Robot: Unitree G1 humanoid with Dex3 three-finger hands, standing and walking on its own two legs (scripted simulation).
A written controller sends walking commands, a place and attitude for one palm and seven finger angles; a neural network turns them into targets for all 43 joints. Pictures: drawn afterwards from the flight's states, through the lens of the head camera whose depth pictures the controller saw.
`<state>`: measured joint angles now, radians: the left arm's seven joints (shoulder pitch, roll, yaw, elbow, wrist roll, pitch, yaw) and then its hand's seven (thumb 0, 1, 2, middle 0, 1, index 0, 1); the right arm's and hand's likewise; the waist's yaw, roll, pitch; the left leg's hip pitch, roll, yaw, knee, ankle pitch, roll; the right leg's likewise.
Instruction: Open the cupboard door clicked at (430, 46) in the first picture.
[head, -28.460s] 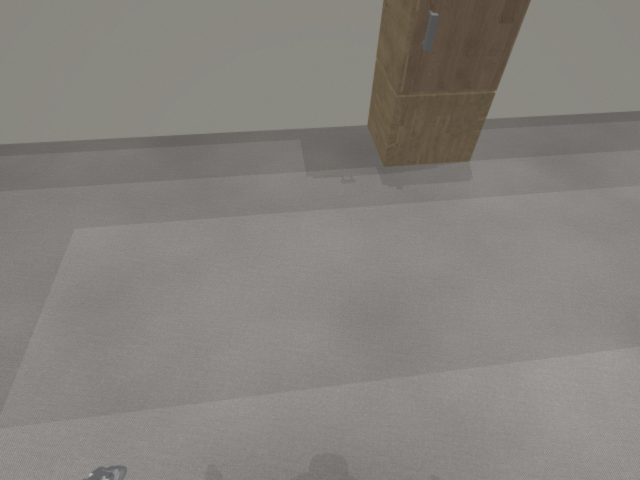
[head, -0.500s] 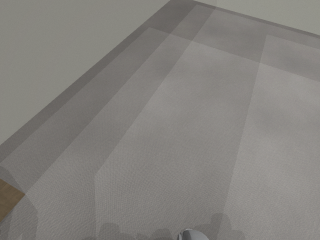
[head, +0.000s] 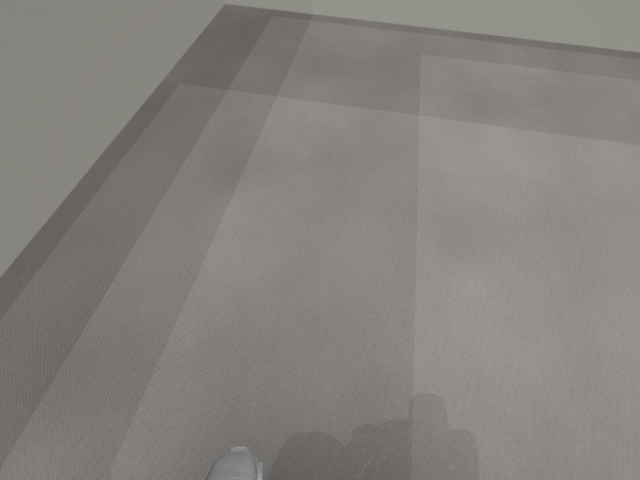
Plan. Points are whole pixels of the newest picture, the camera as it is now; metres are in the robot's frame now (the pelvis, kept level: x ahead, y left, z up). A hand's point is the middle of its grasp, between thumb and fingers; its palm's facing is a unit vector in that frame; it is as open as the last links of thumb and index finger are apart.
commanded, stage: walk to a spot facing it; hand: left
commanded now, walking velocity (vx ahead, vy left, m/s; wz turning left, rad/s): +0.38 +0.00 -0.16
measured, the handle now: out of the picture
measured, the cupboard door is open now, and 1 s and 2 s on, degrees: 39 39 39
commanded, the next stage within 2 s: turn to face it in 0.36 s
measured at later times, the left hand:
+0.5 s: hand (237, 348) +0.34 +0.15 -0.18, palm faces -0.11 -0.97 -0.21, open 7.4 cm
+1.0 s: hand (255, 297) +0.44 +0.14 -0.17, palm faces +0.14 -0.96 -0.22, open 7.4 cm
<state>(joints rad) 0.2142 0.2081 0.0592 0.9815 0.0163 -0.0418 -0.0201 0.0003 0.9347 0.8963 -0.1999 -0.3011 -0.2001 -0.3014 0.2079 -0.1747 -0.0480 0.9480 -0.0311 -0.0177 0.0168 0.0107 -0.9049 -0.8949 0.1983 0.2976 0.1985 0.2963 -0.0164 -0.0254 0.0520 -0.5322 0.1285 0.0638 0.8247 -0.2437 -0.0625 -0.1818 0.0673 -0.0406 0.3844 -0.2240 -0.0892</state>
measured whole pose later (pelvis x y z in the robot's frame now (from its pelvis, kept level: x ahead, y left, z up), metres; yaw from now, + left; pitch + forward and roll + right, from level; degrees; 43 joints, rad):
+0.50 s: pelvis +0.23 -0.03 -0.02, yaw -8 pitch -1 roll +1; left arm 0.17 0.20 0.07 0.98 0.02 -0.05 -0.04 0.01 0.91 0.90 -0.19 -0.30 -0.19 -0.30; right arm 0.36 -0.21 -0.05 1.09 -0.02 -0.01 0.00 0.01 -0.92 -0.89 0.20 0.30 0.20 0.30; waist -0.01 0.01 0.07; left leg -0.22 0.14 0.12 0.83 -0.52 -0.05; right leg -0.40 -0.05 -0.10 0.66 -0.25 -0.05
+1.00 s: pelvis +0.36 -0.07 -0.01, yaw +7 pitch +2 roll -1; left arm 0.13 0.21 0.06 0.94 0.00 0.03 0.01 0.01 0.91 0.90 -0.20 -0.30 -0.20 -0.30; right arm 0.20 -0.19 -0.04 0.96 -0.03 0.02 -0.01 0.01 -0.91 -0.89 0.20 0.30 0.20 0.30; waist -0.02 0.01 0.06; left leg -0.38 0.03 -0.01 0.56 -0.22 0.00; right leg -0.38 -0.03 -0.03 0.81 -0.46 0.06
